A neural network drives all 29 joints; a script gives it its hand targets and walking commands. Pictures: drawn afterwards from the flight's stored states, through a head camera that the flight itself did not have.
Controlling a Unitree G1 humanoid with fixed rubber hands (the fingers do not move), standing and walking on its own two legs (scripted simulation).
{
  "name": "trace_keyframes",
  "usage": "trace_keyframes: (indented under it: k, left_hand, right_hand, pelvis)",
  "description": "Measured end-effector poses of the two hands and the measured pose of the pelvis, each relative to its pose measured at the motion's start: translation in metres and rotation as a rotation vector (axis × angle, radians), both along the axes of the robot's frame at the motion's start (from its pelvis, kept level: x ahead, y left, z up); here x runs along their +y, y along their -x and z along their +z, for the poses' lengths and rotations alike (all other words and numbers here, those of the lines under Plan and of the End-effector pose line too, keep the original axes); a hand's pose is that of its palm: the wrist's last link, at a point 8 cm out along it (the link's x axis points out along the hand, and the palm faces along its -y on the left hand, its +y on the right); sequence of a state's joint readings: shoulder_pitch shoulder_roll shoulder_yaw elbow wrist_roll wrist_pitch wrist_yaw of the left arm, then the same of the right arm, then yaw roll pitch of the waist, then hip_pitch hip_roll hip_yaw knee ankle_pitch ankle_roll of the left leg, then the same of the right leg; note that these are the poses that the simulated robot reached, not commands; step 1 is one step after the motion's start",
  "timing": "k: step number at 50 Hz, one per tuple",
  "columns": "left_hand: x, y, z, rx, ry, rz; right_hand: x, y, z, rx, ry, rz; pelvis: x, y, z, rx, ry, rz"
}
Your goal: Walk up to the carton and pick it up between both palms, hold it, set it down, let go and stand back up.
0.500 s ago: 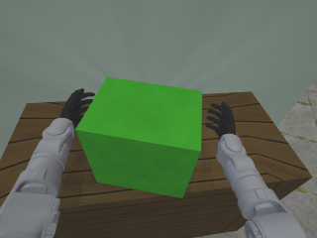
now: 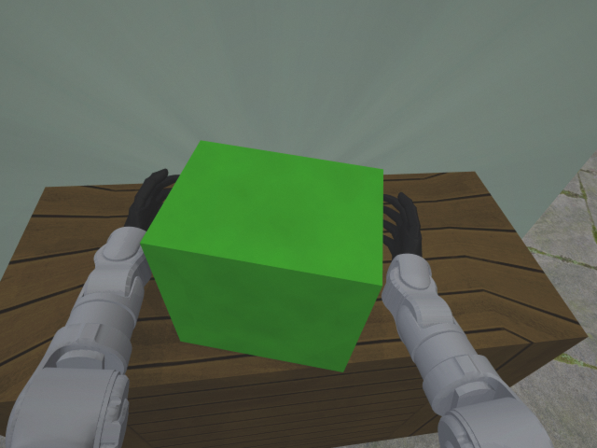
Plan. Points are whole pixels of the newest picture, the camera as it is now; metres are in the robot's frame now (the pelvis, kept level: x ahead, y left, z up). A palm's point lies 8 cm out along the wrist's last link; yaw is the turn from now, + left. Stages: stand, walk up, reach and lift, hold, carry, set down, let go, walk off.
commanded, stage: reach and lift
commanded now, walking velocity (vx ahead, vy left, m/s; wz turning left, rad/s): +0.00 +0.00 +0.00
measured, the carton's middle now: (274, 261) +0.38 +0.00 +0.04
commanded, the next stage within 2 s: none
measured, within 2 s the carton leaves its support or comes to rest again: leaves its support in 1.64 s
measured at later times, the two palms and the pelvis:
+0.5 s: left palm (147, 233) +0.41 +0.17 +0.08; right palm (402, 251) +0.36 -0.17 +0.08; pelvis +0.01 +0.01 +0.01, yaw +0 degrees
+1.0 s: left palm (143, 238) +0.40 +0.18 +0.08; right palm (401, 252) +0.35 -0.17 +0.08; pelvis +0.02 +0.00 +0.01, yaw +1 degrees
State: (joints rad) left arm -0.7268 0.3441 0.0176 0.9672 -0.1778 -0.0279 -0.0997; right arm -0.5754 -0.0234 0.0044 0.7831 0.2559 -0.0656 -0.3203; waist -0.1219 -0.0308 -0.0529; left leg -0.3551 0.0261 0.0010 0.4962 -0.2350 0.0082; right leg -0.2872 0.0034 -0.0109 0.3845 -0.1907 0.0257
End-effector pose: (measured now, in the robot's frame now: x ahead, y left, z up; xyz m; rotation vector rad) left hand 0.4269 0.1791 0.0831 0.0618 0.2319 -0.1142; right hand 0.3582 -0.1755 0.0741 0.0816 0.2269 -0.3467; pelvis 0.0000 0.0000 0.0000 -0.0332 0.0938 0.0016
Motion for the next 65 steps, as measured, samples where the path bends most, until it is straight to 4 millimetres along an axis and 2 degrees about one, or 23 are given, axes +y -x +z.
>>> trace_keyframes:
  k: [11,22,34,52,65]
  left_hand:
    - [-0.001,0.004,-0.002,0.018,-0.013,0.003]
    - [-0.007,0.011,-0.001,0.008,-0.007,-0.037]
    - [-0.004,0.019,0.001,-0.007,-0.022,-0.021]
    - [-0.002,0.023,0.0,-0.001,-0.033,-0.014]
    - [-0.002,0.022,-0.001,0.0,-0.033,-0.013]
  right_hand:
    - [0.002,-0.001,0.001,0.018,0.004,-0.02]
    - [0.004,0.001,0.003,-0.004,0.002,-0.033]
    - [0.007,0.003,0.005,-0.037,0.082,-0.002]
    - [0.008,0.005,0.004,-0.082,0.138,0.017]
    - [0.008,0.005,0.004,-0.087,0.147,0.016]
  pelvis:
    - [0.007,0.003,0.001,-0.011,0.002,-0.003]
    - [0.013,-0.005,0.004,-0.065,0.0,-0.004]
    - [0.009,-0.018,0.009,-0.148,-0.013,0.016]
    - [0.0,-0.015,0.011,-0.159,-0.018,0.022]
    - [0.003,-0.015,0.011,-0.154,-0.018,0.021]
